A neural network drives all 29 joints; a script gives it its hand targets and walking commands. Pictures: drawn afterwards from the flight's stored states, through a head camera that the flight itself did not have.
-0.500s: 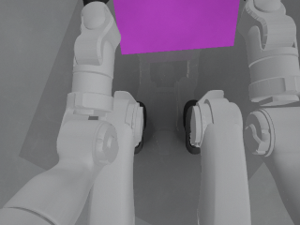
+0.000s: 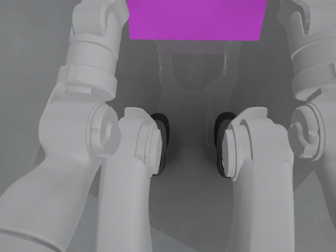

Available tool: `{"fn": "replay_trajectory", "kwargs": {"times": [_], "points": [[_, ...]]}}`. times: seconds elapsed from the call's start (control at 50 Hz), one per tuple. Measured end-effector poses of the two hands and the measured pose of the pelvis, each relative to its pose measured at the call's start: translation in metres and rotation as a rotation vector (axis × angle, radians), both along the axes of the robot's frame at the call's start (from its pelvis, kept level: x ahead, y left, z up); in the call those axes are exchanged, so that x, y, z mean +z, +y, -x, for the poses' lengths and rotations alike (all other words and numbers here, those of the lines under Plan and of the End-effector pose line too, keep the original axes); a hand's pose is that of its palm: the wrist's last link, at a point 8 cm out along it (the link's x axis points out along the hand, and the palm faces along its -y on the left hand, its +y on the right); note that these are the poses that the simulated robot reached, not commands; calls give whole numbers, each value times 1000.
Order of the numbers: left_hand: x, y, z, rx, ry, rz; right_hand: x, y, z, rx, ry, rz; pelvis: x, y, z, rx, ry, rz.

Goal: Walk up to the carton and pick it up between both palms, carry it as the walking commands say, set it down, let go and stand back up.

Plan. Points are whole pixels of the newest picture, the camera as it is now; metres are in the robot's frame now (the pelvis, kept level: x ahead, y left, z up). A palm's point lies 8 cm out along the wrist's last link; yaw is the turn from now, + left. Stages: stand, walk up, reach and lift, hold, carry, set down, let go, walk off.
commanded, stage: set down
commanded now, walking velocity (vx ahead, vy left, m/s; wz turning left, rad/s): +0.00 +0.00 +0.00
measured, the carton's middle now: out of the picture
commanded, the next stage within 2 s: none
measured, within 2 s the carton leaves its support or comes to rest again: rests again in 1.36 s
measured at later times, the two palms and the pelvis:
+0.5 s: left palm out of the picture +0.56 +0.14 -0.16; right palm out of the picture +0.55 -0.17 -0.18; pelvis +0.00 +0.00 -0.02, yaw +0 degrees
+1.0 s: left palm out of the picture +0.55 +0.15 -0.17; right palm out of the picture +0.56 -0.16 -0.19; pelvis +0.02 +0.00 -0.02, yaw +1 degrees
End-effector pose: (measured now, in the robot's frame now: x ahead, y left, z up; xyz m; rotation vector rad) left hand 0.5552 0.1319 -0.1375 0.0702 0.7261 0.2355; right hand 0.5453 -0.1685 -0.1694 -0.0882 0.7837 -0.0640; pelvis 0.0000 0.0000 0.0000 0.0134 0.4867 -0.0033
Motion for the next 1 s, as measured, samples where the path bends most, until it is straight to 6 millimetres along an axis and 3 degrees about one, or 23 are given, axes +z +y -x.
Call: {"fn": "replay_trajectory", "kwargs": {"times": [0.18,0.52,1.0], "points": [[-19,1,-10,1,9,29,-14,-2,-8,12,14,-13,-14,-3,-7,7,9,0],[-24,7,-2,9,9,27,-14,2,-8,13,7,-27,-18,-1,-3,9,-4,7],[-35,17,1,2,24,67,-20,6,-12,37,0,-68,-24,1,-20,21,58,2]]}}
